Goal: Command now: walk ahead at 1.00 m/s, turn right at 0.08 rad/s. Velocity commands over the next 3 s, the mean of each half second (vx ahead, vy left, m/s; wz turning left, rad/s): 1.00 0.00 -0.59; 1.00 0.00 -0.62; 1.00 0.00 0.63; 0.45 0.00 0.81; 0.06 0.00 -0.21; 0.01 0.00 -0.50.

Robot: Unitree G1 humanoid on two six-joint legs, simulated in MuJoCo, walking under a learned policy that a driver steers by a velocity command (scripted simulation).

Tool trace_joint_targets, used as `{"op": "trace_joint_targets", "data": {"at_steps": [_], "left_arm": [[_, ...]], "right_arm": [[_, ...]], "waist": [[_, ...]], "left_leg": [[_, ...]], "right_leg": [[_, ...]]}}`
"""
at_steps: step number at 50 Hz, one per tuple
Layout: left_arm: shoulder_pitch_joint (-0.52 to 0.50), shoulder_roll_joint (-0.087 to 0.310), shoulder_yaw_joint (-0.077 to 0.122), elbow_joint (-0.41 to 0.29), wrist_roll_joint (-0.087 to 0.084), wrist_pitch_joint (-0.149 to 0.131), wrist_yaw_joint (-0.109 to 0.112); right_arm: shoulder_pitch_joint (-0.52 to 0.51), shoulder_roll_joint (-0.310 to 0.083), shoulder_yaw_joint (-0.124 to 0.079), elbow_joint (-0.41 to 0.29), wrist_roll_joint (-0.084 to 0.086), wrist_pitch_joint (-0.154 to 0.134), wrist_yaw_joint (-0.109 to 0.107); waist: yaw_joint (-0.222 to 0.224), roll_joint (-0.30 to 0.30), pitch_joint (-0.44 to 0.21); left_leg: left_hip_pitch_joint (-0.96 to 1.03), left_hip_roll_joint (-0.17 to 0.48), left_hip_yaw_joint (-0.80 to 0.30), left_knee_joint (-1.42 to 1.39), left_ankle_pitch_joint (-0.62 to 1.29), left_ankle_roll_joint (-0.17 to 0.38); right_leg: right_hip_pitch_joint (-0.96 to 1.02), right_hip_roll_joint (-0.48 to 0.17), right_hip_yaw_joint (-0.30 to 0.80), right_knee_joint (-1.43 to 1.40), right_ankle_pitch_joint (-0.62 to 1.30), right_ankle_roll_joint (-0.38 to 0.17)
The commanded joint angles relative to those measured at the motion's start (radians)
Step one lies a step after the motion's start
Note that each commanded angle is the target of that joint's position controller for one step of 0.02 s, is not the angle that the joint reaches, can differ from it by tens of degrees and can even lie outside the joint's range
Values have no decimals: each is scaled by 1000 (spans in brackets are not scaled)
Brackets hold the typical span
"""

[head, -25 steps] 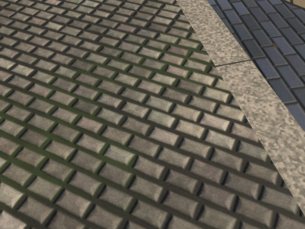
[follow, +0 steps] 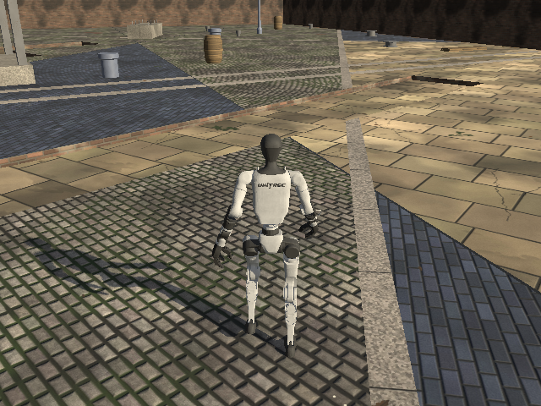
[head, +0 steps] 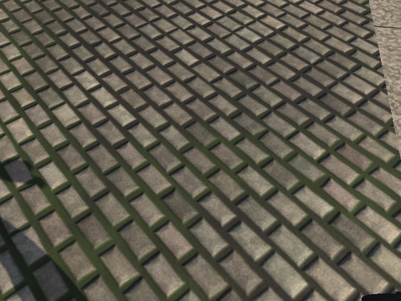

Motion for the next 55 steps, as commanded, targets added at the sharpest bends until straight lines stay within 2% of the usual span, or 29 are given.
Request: {"op": "trace_joint_targets", "data": {"at_steps": [1, 3, 5, 7, 8, 9, 10, 11, 12, 15, 19, 23, 25, 27, 29, 30, 31, 32, 34, 37, 41, 44, 47, 49, 51, 52, 53, 54, 55], "left_arm": [[-99, 82, 9, -68, -16, -23, -6], [-81, 144, 26, -60, -24, -24, -14], [-62, 189, 35, -49, -26, -23, -21], [-36, 206, 38, -24, -25, -14, -16], [-44, 186, 32, -31, -24, -13, -14], [-3, 35, 2, -66, -24, -13, -10], [43, 35, 2, -101, -54, -2, -9], [-53, 85, 14, -101, -37, 13, -4], [-116, 70, 9, -102, -23, 21, -11], [-127, 13, 5, -94, -1, 65, -35], [-315, -23, -5, -185, 6, 95, -63], [-453, -19, -23, -247, -2, 88, -99], [-459, -2, -20, -245, -2, 85, -100], [-313, 54, -1, -207, -7, 84, -85], [62, 144, 48, -95, -3, 85, -54], [49, 196, 75, -75, -9, 94, -26], [-74, 318, 94, -120, 12, 111, -20], [-54, 327, 105, -161, 2, 117, -16], [-104, 228, 85, -132, -7, 101, -2], [-175, 137, 48, -136, -16, 54, 7], [-128, 110, 40, -109, -20, 13, -8], [-54, 113, 42, -80, -40, -3, -20], [-31, 147, 43, -53, -26, -13, -10], [-35, 189, 50, -41, -6, -9, 5], [-100, 209, 57, -44, 39, 18, 22], [-161, 193, 52, -57, 49, 28, 30], [-80, 63, 20, -109, 11, 19, 15], [-61, 44, -2, -126, 11, -8, -5], [-169, 69, -9, -150, 16, -18, 1]], "right_arm": [[-116, -6, 32, -131, 0, -23, 25], [-137, -1, 39, -129, 17, -29, 33], [-93, -45, 24, -113, 19, -31, 10], [145, -97, -8, -31, 0, -35, -25], [300, -145, -31, 7, -15, -37, -46], [423, -235, -57, 17, -46, -44, -63], [395, -253, -62, -1, -29, -32, -62], [287, -164, -51, 0, -10, -29, -61], [230, -91, -36, 6, 2, -36, -58], [215, -32, -26, 55, 16, -58, -56], [227, 6, -20, 111, 39, -90, -47], [203, -44, -32, 128, 37, -98, -58], [252, -96, -40, 138, 39, -94, -66], [249, -171, -60, 126, 32, -64, -79], [184, -201, -72, 94, 19, -26, -81], [206, -125, -57, 106, 7, -24, -64], [300, -6, -22, 10, 9, -38, -53], [206, -64, -16, -59, 16, -67, -56], [122, -87, -10, -55, 13, -88, -58], [170, -56, 4, -31, -17, -26, -56], [-29, 16, 33, -107, -1, -15, -30], [-118, 30, 38, -115, 21, -25, -18], [-151, -8, 23, -115, 34, -29, -23], [-70, -56, -1, -87, 32, -30, -29], [258, -114, -35, 14, 47, -22, -47], [476, -148, -55, 77, 44, -13, -59], [539, -258, -90, 92, 18, -10, -64], [463, -210, -86, 100, 30, -1, -42], [340, -161, -81, 74, 31, -6, -34]], "waist": [[-81, -116, 119], [-77, -121, 118], [-102, -114, 83], [-217, -96, -76], [-291, -94, -163], [-272, 135, -309], [-217, 225, -406], [-184, 100, -215], [-165, 40, -78], [-80, 52, 34], [-49, 40, 119], [-32, -15, 156], [-27, -12, 125], [65, 46, 17], [233, 28, -162], [177, -106, -109], [-7, -349, -153], [59, -214, -281], [-16, 6, -15], [-124, 40, 59], [-69, -15, 136], [4, -31, 115], [21, -68, 101], [-32, -114, 22], [-205, -158, -125], [-324, -125, -190], [-243, 171, -271], [-175, 252, -301], [-163, 99, -147]], "left_leg": [[22, 52, 45, -311, 174, -27], [262, 6, 99, -406, 259, -27], [338, -19, 97, -456, 231, -15], [626, -62, 100, -504, 153, 5], [861, 34, 24, -482, 84, 12], [1057, 338, -347, -558, -304, 40], [1045, 480, -775, -777, -459, 87], [914, 413, -653, -802, -480, 90], [779, 371, -480, -801, -316, 89], [561, 303, -204, -873, -26, 70], [542, 251, 75, -949, 279, 32], [497, 179, 305, -1014, 477, -10], [587, 188, 338, -929, 906, -23], [687, 221, 334, -683, 1277, -34], [556, 237, 294, -150, 1215, -21], [323, 96, 280, 221, 357, -49], [-80, -46, 194, 609, -267, -111], [-222, -32, -8, 623, -196, -96], [-195, 66, -29, 396, -76, -86], [15, 136, -20, 196, -100, -123], [77, 143, 67, -195, 177, -121], [164, 85, 112, -423, 462, -73], [155, 45, 137, -558, 475, -9], [222, -32, 168, -561, 323, 26], [462, -91, 174, -535, 151, 63], [696, -41, 117, -515, 65, 95], [1003, 192, -356, -512, -161, 258], [1068, 284, -855, -779, -255, 330], [949, 276, -776, -816, -299, 322]], "right_leg": [[-126, -174, 210, -275, 222, -167], [-218, -192, 194, -338, 392, -171], [-108, -215, 180, -224, 702, -164], [-74, -170, 131, 149, 892, -126], [-243, -120, 126, 419, 702, -113], [-451, -27, 89, 827, 26, -100], [-587, 18, 134, 1043, -158, -110], [-675, -54, 130, 1064, -45, -113], [-685, -91, 115, 1011, 20, -106], [-608, -146, 110, 950, 21, -76], [-710, -172, 71, 856, 143, -73], [-527, -120, -61, 496, 366, -121], [-414, -36, -142, 419, 381, -156], [-260, 38, -164, 415, 265, -186], [163, 86, -88, 363, 135, -238], [291, 30, 41, 322, 48, -267], [482, -198, 552, 234, 146, -421], [547, -272, 834, 1, -91, -486], [229, -239, 745, -116, -87, -387], [-124, -128, 501, -129, 121, -348], [-248, -25, 317, -216, 294, -294], [-147, -37, 276, -251, 496, -234], [93, -97, 223, -242, 714, -189], [243, -135, 173, -109, 1085, -154], [273, -158, 116, 263, 1319, -133], [104, -127, 67, 592, 1184, -118], [-326, 28, 32, 1093, 478, -47], [-591, 129, 107, 1193, -132, -42], [-681, 33, 168, 1180, -37, -55]]}}
Next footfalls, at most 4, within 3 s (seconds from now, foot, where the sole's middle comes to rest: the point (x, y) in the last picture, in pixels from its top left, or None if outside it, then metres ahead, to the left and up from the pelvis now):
0.16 left None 0.35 0.11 -0.78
0.60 right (280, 240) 0.72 -0.19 -0.78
1.04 left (307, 148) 1.17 -0.33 -0.78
1.46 right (381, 111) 1.43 -0.71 -0.78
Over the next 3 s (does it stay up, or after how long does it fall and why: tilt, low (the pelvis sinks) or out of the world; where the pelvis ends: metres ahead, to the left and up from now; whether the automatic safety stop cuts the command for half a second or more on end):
stays up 1.69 -0.64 0.00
